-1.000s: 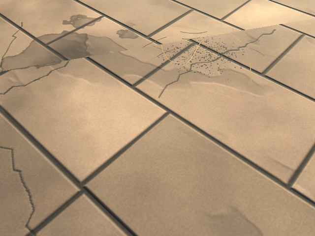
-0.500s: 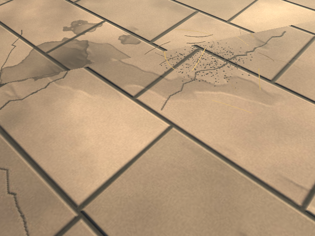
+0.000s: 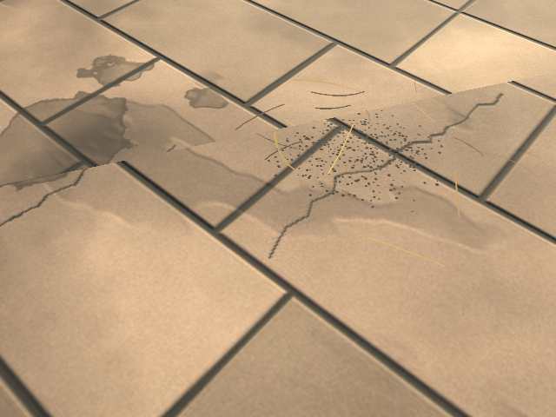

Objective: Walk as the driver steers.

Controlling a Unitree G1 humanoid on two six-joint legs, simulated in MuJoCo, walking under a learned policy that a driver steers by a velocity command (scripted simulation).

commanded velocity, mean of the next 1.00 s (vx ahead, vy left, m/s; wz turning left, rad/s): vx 0.50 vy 0.00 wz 0.30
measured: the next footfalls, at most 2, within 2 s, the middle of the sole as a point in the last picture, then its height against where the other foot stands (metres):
right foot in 0.38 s outside the picture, level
left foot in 0.94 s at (253, 361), level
